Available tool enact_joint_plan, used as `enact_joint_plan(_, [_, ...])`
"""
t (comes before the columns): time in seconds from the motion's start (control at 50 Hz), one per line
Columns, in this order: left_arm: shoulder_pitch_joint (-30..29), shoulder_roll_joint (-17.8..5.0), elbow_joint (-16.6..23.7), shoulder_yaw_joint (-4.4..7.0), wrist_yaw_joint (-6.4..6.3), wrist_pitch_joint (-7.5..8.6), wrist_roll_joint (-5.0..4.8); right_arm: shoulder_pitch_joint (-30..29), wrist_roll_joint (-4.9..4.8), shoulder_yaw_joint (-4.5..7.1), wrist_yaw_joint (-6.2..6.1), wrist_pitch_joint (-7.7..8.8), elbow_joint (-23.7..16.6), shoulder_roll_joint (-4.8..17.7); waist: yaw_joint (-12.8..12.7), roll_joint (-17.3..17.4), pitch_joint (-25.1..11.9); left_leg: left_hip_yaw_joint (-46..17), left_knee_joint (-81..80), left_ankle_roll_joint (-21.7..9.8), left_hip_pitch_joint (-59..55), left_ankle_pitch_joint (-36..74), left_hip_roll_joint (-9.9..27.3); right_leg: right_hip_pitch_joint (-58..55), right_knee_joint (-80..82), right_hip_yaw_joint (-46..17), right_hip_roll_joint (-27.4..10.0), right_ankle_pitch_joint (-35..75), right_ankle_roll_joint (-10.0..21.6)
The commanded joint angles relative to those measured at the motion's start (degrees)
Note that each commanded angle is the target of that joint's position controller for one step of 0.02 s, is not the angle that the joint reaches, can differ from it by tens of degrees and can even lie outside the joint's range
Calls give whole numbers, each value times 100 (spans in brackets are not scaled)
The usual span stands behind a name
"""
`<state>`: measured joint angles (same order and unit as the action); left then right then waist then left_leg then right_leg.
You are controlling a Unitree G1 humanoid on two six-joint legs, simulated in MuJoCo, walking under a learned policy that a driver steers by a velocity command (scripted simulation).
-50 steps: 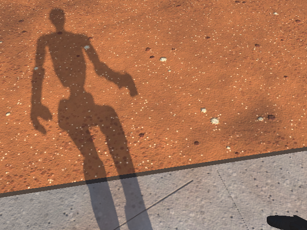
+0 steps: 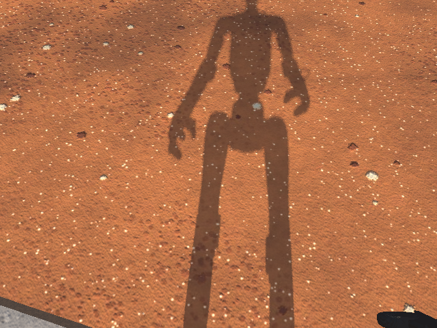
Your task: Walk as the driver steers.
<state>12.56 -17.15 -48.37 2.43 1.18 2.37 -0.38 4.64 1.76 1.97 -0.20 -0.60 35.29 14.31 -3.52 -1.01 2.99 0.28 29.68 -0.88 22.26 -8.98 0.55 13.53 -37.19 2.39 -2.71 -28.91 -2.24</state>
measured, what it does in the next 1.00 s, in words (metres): walks ahead, turning right: right foot, then left foot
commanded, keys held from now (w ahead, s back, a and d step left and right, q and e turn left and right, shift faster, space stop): e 0.32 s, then w+e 0.36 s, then w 0.08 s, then w+q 0.24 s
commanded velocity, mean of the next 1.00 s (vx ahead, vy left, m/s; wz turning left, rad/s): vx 0.24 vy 0.00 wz -0.34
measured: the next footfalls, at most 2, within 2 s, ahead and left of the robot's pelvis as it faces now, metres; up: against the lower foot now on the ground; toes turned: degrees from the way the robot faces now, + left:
right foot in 0.32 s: +0.03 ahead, -0.13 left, +0.00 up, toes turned -13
left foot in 0.84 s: +0.29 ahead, +0.02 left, +0.00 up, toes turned -27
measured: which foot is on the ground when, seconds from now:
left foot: down 0.00-0.32, up 0.34-0.82, down 0.84-1.00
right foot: up 0.00-0.30, down 0.32-0.86, up 0.88-1.00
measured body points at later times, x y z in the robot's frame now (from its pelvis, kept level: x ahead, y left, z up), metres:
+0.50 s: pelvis +0.02 -0.05 +0.02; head +0.03 -0.09 +0.46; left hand +0.16 +0.22 -0.08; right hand +0.11 -0.37 -0.10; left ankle +0.10 +0.11 -0.66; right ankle -0.01 -0.12 -0.73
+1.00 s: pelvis +0.23 -0.06 +0.01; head +0.25 -0.05 +0.46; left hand +0.44 +0.15 -0.10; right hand +0.19 -0.34 -0.10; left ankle +0.26 +0.04 -0.73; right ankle +0.14 -0.17 -0.66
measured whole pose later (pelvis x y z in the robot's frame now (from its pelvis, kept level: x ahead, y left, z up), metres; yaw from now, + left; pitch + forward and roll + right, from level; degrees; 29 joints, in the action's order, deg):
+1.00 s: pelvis +0.23 -0.06 +0.01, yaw -23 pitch +2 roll +0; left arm 15.5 -17.1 -42.1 2.9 -0.3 4.8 -0.1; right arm 16.3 -0.6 3.3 1.8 5.4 48.8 15.4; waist 1.4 -2.4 -0.1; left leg -3.3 21.2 -2.9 11.4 -11.8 -3.8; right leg 26.8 -60.2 -2.4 -1.0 -19.2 1.2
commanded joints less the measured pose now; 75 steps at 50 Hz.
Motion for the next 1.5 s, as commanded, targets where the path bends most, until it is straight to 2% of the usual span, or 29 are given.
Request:
enact_joint_plan(0.02, [-147, -727, 428, 117, -61, -101, -103, 596, -3, 264, -46, 36, -89, 923, 549, 1016, -1409, -1687, -672, -1447, -2435, 3026, 1842, 1551, -1509, -421, -118, -951, -202])
enact_joint_plan(0.08, [279, -794, 252, 253, -250, -412, -77, 70, -74, 351, -114, 54, -51, 1129, 261, 932, -876, -1061, -1097, -1323, -1177, 2100, 1734, 1285, -2435, -399, -59, -373, -335])
enact_joint_plan(0.14, [347, -487, 289, 251, -342, -544, -65, -242, -55, 320, -180, 48, 44, 842, 169, 940, -739, -432, -1257, -1218, -758, 1326, 1544, 1098, -2252, -217, -82, 146, -318])
enact_joint_plan(0.22, [-15, -396, 580, 218, -229, -545, -34, -221, -81, 371, -241, 2, 250, 869, 319, 993, -847, -279, -1146, -1223, -984, 1064, 1716, 774, -1190, -80, -164, 573, -118])
enact_joint_plan(0.28, [379, -468, 546, 279, -94, -531, -14, -367, -247, 419, -258, -61, 363, 1000, 58, 941, -907, -103, -719, -913, -943, 877, 1743, 99, -15, 212, 6, 1256, 194])
enact_joint_plan(0.3, [567, -533, 473, 323, -73, -527, 34, -295, -317, 412, -258, -81, 449, 906, 2, 721, -811, 124, -300, -601, -745, 318, 1527, -188, 574, 188, 148, 1628, 390])
enact_joint_plan(0.32, [598, -886, 519, 421, -115, -510, 81, 58, -266, 387, -236, -111, 575, 688, 140, -328, -534, 671, 818, -52, -80, -657, 1013, -469, 1414, -812, -330, 2607, 722])
enact_joint_plan(0.34, [617, -1480, 693, 529, -226, -488, 28, -97, -28, 303, -201, -113, 331, 449, 258, -1915, -289, 845, 2376, 526, 1556, -2798, 94, -912, 1817, -2875, -1624, 3471, 1590])
enact_joint_plan(0.36, [825, -1576, 735, 536, -152, -343, 235, -741, -102, 366, -208, -41, 106, 647, -172, -1489, -558, -130, 3219, 395, 1917, -2943, -119, -599, 2386, -3696, -1904, 1638, 2246])
enact_joint_plan(0.4, [423, -1179, 753, 451, -154, -124, 87, -693, -299, 516, -172, 72, 241, 981, 86, -765, -134, -463, 3223, 89, 2349, -1638, 218, -632, 2727, -3326, -1490, -992, 1663])
enact_joint_plan(0.48, [494, -814, 742, 305, -312, -40, -6, -505, -181, 548, -106, 306, 509, 860, 181, -623, -209, -425, 2525, 216, 2098, -217, 175, -979, 2861, -2619, -1016, -128, 1294])
enact_joint_plan(0.66, [919, -1050, 660, 416, -323, 1, -99, -947, -269, 405, 71, 611, 482, 660, -86, -742, -26, -416, 312, 546, 1231, 401, -53, -723, 2649, -2336, -763, 830, 1438])
enact_joint_plan(0.76, [970, -931, 620, 375, -264, -25, -74, -787, -315, 358, 188, 788, 516, 826, -74, -820, -85, -288, -244, 327, 295, 286, -42, -616, 2303, -2584, -865, 1096, 1392])
enact_joint_plan(0.82, [911, -668, 633, 275, -237, -34, -19, 166, -256, 429, 163, 839, 830, 1032, 386, -836, -426, -107, -599, -92, -971, 161, -42, -542, 1437, -2276, -590, 2201, 1142])
enact_joint_plan(0.84, [847, -401, 706, 173, -234, -16, 50, 973, -201, 490, 139, 856, 983, 1271, 742, -319, -1024, -884, -602, -455, -2063, -97, 614, -113, 46, -1792, -246, 2388, 939])
enact_joint_plan(0.86, [1123, -181, 941, 104, -248, 93, -9, 1648, -140, 655, 154, 804, 1158, 1981, 668, 1416, -1457, -3182, -1054, -1386, -3589, -821, 1655, 1697, -1856, -959, 607, 1282, 449])
enact_joint_plan(0.88, [1050, -522, 1003, 152, -272, 191, -76, 1781, -277, 585, 245, 796, 1262, 1662, 741, 1726, -1240, -4591, -1674, -1762, -3785, -1939, 2063, 2901, -2846, -1015, 619, -338, 335])
enact_joint_plan(0.9, [644, -869, 1008, 240, -239, 257, -152, 1471, -342, 440, 258, 788, 1190, 1215, 724, 1114, -518, -4039, -1665, -1596, -3321, -2146, 1934, 3357, -3200, -1104, 230, 43, 418])
enact_joint_plan(0.96, [-20, -688, 1133, 230, -156, 401, 55, 1084, -224, 280, 203, 660, 1008, 836, 582, 578, -74, -2663, -1824, -1327, -2302, -626, 1233, 3059, -2503, -824, -186, 1065, 397])
enact_joint_plan(1.1, [-1029, -141, 1523, 38, -28, 452, 54, 1420, -331, 365, -49, 505, 1056, 1180, 675, 671, -84, -1591, -1911, -1135, -1131, 973, 652, 1664, 189, -372, 227, 2566, -74])
enact_joint_plan(1.2, [-1309, -430, 1647, 150, -3, 474, -52, 1795, -392, 379, -105, 409, 1107, 1175, 616, 733, -123, -2064, -1457, -865, -1323, 806, 889, 881, 899, -636, 333, 2933, 41])
enact_joint_plan(1.26, [-125, -842, 1397, 367, -100, 499, 10, 1636, -313, 328, -85, 382, 975, 999, -95, 628, -815, -1864, 78, -512, -1026, 1570, 442, -1006, 1179, -676, 84, 2586, 477])
enact_joint_plan(1.28, [859, -1205, 1308, 462, -161, 466, 75, 1642, -155, 200, -71, 389, 786, 633, -458, -42, -1771, -1430, 1756, -319, -279, 426, 36, -2495, 1024, -1690, -961, 2087, 836])
enact_joint_plan(1.3, [1094, -1542, 1123, 515, -100, 378, 117, 2535, -350, 57, -60, 460, 636, 155, 12, -2010, -2428, -888, 3511, -67, 1485, -2512, -574, -3793, 1678, -4332, -2243, 971, 1729])
enact_joint_plan(1.32, [917, -926, 1165, 398, -79, 360, 62, 2393, -468, 183, -80, 450, 793, 798, -75, -1324, -1864, -1024, 4247, -40, 2112, -2347, -91, -3316, 1995, -4617, -2162, 6, 1662])
enact_joint_plan(1.34, [621, -595, 1190, 307, -96, 355, 35, 1772, -457, 267, -72, 424, 710, 1077, -168, -735, -1072, -906, 4336, -40, 2241, -1792, 109, -2592, 2059, -3574, -1879, 337, 1435])
enact_joint_plan(1.36, [324, -501, 1165, 262, -85, 345, 68, 1499, -393, 273, -78, 398, 664, 1018, -39, -352, -685, -771, 4218, 0, 2038, -1381, 311, -1919, 2158, -2827, -1615, 1162, 1325])
enact_joint_plan(1.42, [-42, -331, 1022, 230, -75, 381, 123, 1295, -367, 271, 3, 290, 517, 717, 262, -556, -232, -663, 3711, 41, 1578, -940, 619, -875, 2615, -1615, -1208, 2204, 1255])
enact_joint_plan(1.5, [-44, -596, 827, 343, -85, 459, 49, 866, -289, 193, 74, 206, 219, 497, 309, -310, -56, -580, 2862, 162, 1798, -332, 728, -730, 2968, -842, -1313, 2936, 1428])
Keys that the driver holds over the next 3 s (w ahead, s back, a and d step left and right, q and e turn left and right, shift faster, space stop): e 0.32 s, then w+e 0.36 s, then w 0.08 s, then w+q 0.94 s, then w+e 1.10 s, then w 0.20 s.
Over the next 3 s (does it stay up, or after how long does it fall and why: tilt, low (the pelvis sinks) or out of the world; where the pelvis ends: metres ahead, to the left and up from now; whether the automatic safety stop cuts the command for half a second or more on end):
stays up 1.32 -0.23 0.01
